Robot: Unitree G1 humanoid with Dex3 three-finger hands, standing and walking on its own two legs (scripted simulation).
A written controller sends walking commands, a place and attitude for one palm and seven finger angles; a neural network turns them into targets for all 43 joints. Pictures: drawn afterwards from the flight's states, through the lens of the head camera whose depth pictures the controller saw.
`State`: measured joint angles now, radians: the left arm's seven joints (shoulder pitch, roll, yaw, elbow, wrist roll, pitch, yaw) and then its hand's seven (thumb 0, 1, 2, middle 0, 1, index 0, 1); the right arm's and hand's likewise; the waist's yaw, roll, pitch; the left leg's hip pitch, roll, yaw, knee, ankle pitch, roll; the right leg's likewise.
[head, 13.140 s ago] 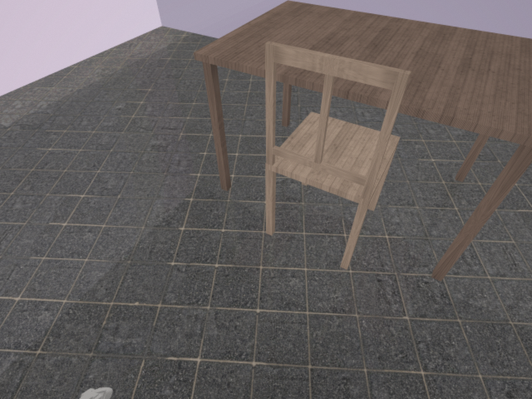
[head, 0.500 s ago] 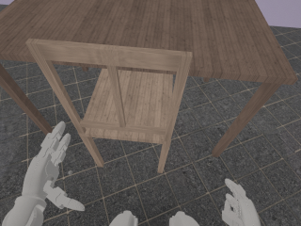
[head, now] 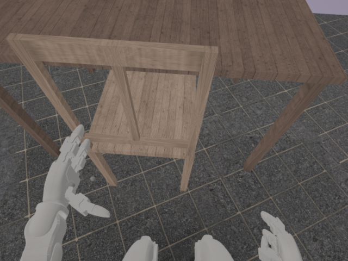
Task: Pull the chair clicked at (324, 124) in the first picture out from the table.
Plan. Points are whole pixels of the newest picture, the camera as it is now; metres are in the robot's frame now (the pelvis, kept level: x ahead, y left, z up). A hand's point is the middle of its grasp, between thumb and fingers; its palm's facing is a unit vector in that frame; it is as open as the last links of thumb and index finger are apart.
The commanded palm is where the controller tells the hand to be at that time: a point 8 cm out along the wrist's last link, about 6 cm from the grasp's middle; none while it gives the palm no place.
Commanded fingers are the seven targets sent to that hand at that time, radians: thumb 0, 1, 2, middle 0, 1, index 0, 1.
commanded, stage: aim the fingers beside a spindle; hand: left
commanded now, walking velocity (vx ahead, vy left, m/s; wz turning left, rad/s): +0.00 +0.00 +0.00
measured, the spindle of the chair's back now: (129, 109) +0.49 +0.14 +0.00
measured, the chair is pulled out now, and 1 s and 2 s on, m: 0.00 0.00 0.00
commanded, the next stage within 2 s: none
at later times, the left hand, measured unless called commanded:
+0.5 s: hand (113, 170) +0.31 +0.15 +0.02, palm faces -0.06 -1.00 -0.04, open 16.9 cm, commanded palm +0.30 +0.20 +0.02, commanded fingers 0.00 -0.50 0.30 -0.06 -0.08 -0.06 -0.08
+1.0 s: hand (128, 157) +0.36 +0.12 -0.01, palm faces -0.09 -1.00 -0.02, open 16.9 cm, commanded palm +0.33 +0.19 +0.00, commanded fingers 0.00 -0.50 0.30 -0.06 -0.08 -0.06 -0.08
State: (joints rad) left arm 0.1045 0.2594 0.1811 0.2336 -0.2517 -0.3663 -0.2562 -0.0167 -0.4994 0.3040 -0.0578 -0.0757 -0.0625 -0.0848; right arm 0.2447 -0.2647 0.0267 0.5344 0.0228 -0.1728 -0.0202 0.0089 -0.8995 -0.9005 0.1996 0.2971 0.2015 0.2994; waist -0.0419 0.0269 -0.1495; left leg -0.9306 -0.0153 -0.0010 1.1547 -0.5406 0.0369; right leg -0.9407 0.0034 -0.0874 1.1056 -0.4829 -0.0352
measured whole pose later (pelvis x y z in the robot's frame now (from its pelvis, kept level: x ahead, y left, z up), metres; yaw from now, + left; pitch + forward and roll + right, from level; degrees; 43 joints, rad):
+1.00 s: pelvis -0.01 +0.00 -0.03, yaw -1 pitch +23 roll -1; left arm -0.24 0.20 0.11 0.50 -0.16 -0.43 -0.13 -0.02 -0.50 0.30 -0.06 -0.08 -0.06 -0.08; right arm 0.23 -0.26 0.01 0.57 0.01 -0.08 0.01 0.01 -0.90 -0.90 0.20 0.30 0.20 0.30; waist -0.07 0.03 -0.16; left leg -1.11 -0.01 0.01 1.28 -0.57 0.04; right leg -1.13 0.00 -0.08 1.24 -0.51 -0.04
